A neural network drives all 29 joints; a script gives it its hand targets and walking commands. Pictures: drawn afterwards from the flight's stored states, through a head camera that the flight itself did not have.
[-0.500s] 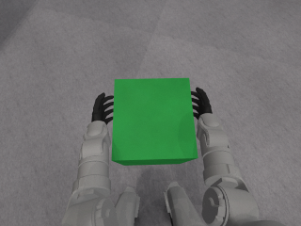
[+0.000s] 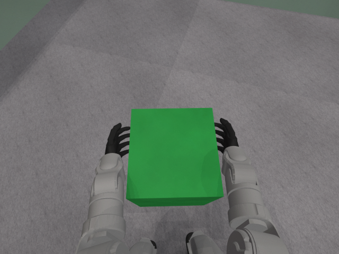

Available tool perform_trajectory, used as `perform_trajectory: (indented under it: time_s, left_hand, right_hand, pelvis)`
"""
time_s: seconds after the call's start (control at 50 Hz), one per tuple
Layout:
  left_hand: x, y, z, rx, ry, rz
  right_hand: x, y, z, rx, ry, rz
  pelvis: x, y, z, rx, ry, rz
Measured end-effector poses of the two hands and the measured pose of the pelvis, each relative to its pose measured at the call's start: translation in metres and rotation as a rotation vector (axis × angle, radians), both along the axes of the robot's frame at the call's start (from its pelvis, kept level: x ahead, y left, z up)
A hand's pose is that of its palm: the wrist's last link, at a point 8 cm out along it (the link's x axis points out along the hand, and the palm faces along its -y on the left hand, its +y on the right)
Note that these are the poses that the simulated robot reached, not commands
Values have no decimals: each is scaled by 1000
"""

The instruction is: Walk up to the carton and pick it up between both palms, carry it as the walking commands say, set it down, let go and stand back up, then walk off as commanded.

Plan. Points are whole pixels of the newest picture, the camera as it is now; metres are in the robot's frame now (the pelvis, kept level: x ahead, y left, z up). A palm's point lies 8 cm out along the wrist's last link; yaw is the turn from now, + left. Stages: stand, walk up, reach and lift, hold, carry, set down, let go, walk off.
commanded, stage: reach and lift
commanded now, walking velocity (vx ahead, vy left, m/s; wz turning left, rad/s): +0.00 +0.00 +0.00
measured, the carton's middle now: (171, 163) +0.34 -0.01 -0.10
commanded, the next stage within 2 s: hold in 1.76 s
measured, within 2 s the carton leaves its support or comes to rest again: neither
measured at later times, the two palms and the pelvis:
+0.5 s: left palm (101, 151) +0.32 +0.14 +0.05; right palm (237, 147) +0.32 -0.15 +0.04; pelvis +0.01 +0.00 +0.03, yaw +0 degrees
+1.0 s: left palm (89, 150) +0.31 +0.15 +0.10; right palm (241, 141) +0.32 -0.14 +0.09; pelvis +0.01 +0.00 +0.04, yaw +1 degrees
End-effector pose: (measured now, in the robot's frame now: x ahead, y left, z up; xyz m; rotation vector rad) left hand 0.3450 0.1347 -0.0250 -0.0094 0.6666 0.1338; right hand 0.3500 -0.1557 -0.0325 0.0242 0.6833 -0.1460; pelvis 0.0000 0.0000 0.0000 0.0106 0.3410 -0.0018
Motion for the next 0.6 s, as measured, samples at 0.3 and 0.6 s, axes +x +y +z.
perform_trajectory:
  time_s: [0.3,0.6]
  left_hand:
    - [-8,2,45,20,-11,-31]
    - [-28,8,91,12,-26,-5]
  right_hand:
    - [-17,2,41,-8,-10,-14]
    - [-30,8,88,-25,-26,20]
  pelvis:
    - [10,-1,21,-2,-137,1]
    - [10,-4,31,-5,-324,6]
